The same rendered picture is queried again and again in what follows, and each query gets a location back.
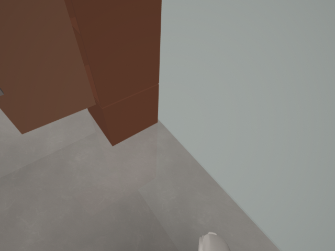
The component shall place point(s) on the cupboard door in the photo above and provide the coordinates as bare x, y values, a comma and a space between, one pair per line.
42, 74

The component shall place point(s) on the robot right thigh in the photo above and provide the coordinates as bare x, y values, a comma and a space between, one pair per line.
212, 242

